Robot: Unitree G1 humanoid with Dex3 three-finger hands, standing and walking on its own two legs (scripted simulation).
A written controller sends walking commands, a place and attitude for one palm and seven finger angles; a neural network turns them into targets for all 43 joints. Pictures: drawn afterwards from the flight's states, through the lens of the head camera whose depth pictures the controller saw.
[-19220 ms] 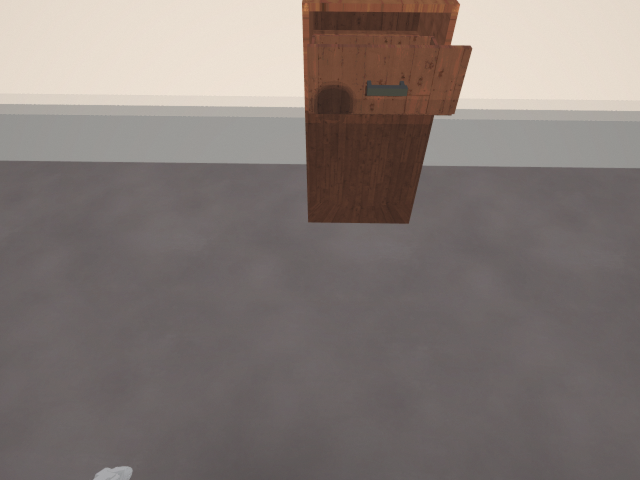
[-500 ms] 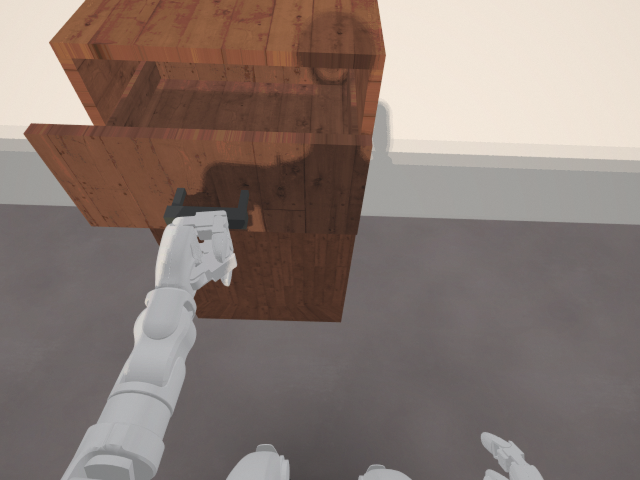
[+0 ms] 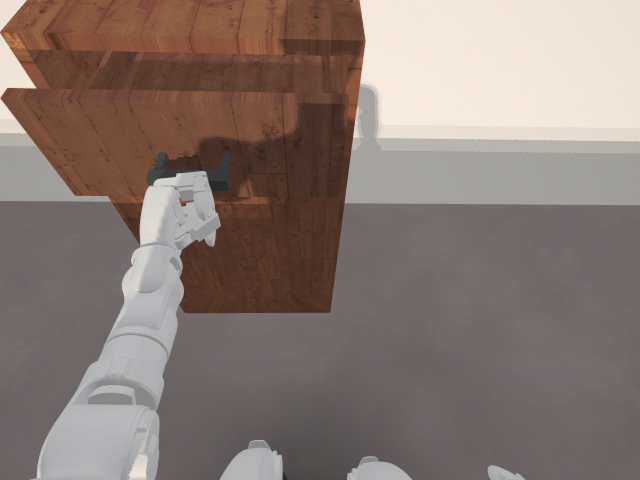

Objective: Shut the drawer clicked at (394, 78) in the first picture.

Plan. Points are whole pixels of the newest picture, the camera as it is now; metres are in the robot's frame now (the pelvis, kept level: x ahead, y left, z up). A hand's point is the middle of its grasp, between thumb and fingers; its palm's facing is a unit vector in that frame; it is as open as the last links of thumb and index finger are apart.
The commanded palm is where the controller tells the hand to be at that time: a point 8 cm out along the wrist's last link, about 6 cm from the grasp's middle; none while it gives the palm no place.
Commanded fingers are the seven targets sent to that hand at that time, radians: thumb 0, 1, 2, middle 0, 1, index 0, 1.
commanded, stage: push the drawer shut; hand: left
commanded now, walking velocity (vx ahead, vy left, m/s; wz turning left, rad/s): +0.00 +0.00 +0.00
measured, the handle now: (191, 170) +0.51 +0.16 +0.07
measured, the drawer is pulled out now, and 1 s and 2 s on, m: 0.10 0.00 0.00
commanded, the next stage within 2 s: pull the fist back off the drawer in 1.16 s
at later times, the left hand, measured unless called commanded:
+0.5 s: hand (219, 186) +0.48 +0.12 +0.07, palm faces +0.01 -1.00 -0.04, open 3.1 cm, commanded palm +0.48 +0.18 +0.07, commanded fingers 0.00 0.90 0.90 -1.40 -1.60 -1.40 -1.60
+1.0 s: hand (213, 157) +0.53 +0.14 +0.07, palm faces -0.02 -1.00 -0.03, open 3.1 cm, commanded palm +0.54 +0.18 +0.07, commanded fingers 0.00 0.90 0.90 -1.40 -1.60 -1.40 -1.60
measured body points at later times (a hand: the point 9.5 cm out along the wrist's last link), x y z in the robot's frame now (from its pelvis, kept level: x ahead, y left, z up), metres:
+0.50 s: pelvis -0.01 +0.00 -0.01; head +0.09 +0.00 +0.43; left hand +0.47 +0.18 +0.07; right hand +0.01 -0.27 -0.13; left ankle +0.05 +0.10 -0.68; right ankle -0.02 -0.10 -0.68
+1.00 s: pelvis -0.01 +0.01 -0.02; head +0.12 +0.03 +0.41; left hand +0.53 +0.19 +0.07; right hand -0.05 -0.25 -0.12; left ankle +0.05 +0.10 -0.68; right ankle -0.02 -0.10 -0.68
